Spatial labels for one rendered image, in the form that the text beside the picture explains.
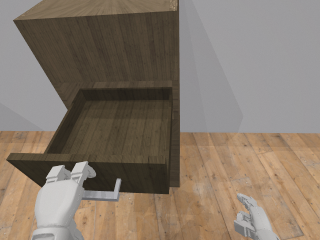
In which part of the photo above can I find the drawer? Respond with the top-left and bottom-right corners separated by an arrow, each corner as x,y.
6,87 -> 173,195

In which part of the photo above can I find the robot right hand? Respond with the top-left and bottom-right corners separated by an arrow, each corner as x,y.
234,193 -> 273,240

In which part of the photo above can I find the robot right forearm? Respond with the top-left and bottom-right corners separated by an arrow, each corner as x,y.
254,229 -> 280,240

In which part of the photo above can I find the robot left forearm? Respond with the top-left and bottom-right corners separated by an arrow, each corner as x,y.
31,225 -> 70,240

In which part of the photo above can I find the robot left hand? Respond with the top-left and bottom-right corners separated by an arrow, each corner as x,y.
34,161 -> 96,240

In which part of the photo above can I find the cabinet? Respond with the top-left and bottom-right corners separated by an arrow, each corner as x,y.
13,0 -> 180,188

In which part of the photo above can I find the handle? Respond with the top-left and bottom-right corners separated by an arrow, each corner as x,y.
81,178 -> 122,202

